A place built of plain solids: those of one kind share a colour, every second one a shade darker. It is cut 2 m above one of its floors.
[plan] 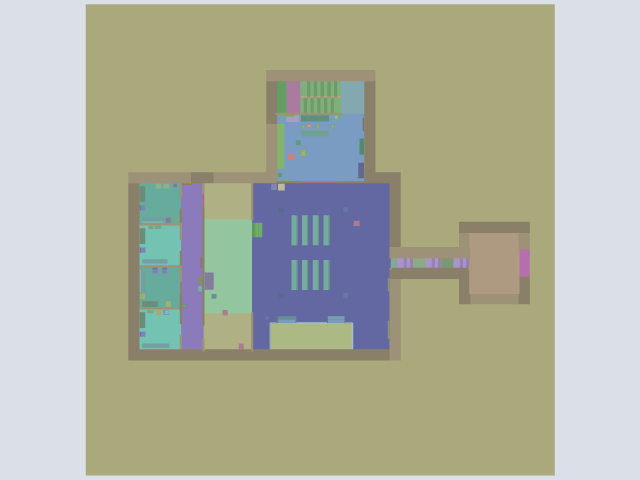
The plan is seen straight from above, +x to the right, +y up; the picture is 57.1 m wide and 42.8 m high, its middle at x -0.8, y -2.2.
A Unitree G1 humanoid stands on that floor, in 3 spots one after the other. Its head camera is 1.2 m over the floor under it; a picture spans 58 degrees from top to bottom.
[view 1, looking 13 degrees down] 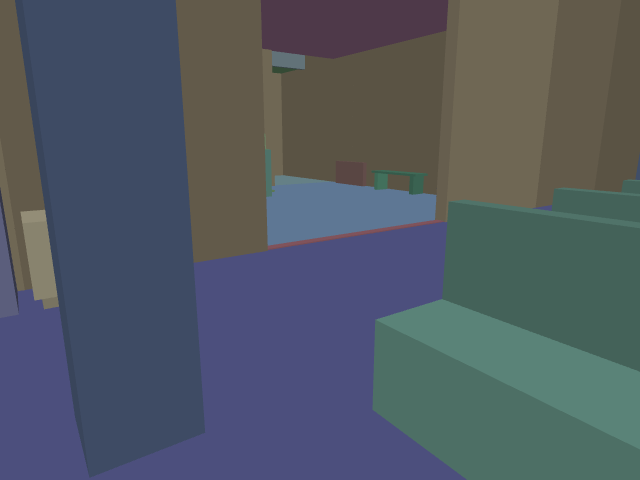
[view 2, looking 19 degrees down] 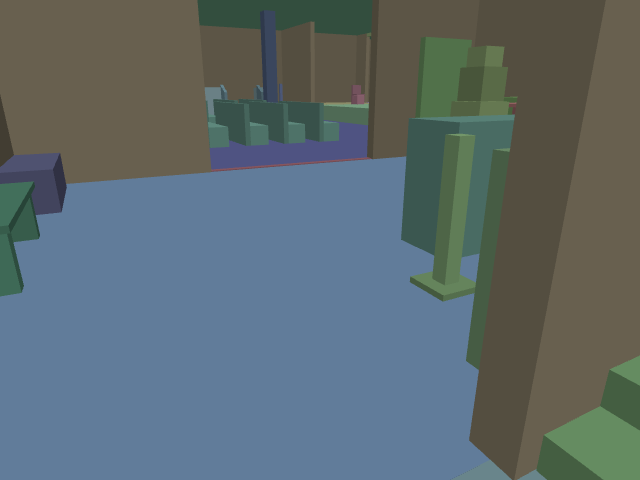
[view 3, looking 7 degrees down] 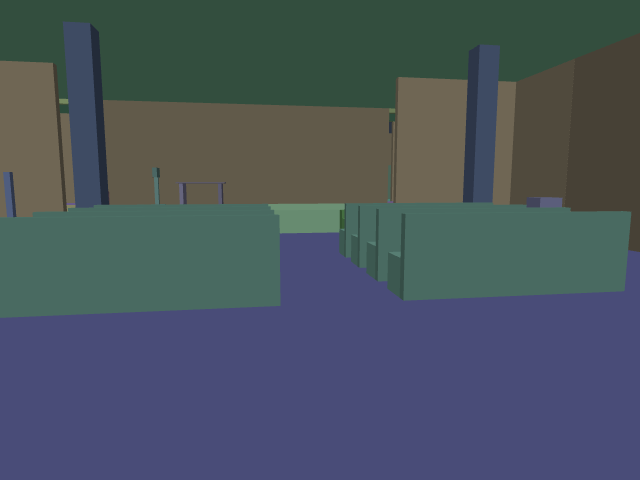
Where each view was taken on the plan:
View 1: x -4.55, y -1.30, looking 55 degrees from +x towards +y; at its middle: step_saddle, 5.27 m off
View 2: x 2.20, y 9.82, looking -117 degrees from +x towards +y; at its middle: floor_lounge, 3.69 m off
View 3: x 4.35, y -4.25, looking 171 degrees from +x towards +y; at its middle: floor_hall_floor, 9.85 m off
